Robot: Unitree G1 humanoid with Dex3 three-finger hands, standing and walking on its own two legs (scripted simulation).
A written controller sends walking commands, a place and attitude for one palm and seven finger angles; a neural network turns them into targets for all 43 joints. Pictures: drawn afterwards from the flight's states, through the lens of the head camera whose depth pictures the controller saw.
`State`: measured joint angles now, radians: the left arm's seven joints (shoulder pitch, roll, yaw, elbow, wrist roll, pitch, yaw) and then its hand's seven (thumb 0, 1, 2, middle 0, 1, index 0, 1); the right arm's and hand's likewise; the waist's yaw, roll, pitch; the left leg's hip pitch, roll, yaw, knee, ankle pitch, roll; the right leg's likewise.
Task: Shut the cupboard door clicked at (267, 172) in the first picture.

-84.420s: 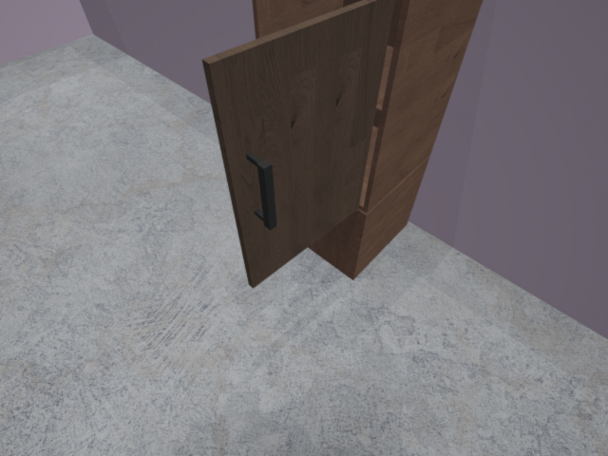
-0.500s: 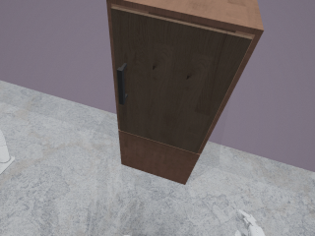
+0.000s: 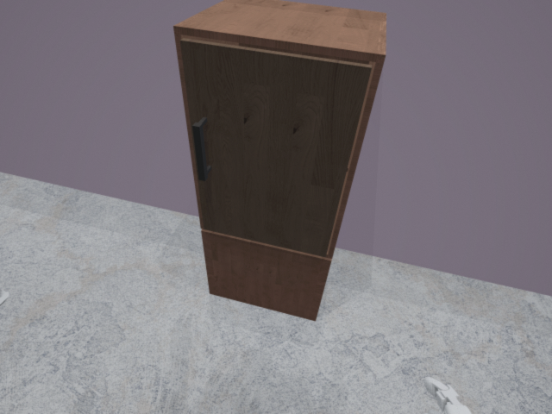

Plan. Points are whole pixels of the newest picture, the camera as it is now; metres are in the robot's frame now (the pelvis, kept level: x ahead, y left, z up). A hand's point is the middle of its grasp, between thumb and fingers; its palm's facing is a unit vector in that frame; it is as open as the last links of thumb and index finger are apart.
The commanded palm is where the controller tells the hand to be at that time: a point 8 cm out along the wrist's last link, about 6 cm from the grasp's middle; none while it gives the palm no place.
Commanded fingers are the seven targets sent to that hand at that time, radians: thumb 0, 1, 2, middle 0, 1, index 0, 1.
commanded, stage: stop stepping back and stand still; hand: left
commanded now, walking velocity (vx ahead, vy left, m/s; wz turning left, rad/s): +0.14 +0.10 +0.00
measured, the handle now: (203, 149) +0.74 +0.24 +0.00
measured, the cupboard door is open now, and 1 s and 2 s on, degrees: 0 0 0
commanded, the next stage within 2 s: let the arm hang, fingers relaxed in 1.20 s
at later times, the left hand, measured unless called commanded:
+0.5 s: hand out of the picture +0.09 +0.30 +0.19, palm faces +0.50 -0.73 -0.47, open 7.4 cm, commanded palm +0.04 +0.32 +0.18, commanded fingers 0.00 0.90 0.90 -0.20 -0.30 -0.20 -0.30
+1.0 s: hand out of the picture +0.14 +0.31 +0.18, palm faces +0.43 -0.70 -0.58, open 7.4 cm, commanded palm +0.08 +0.35 +0.18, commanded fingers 0.00 0.90 0.90 -0.20 -0.30 -0.20 -0.30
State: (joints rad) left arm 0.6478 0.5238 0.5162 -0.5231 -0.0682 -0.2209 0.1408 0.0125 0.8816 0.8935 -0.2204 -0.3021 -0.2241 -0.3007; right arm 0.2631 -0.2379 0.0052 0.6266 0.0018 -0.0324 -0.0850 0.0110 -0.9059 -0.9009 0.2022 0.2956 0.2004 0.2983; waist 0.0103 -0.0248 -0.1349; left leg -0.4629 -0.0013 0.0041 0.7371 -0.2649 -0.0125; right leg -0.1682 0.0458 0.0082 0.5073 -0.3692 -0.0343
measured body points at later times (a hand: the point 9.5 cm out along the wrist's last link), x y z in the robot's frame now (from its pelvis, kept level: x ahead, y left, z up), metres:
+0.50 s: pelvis -0.09 +0.02 +0.00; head -0.12 +0.01 +0.45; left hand +0.06 +0.33 +0.22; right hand +0.06 -0.20 -0.09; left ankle -0.03 +0.13 -0.67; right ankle -0.14 -0.06 -0.73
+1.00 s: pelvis -0.04 +0.04 +0.00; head -0.04 +0.03 +0.45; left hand +0.11 +0.35 +0.21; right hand +0.13 -0.17 -0.09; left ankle -0.05 +0.18 -0.72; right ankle -0.08 -0.04 -0.73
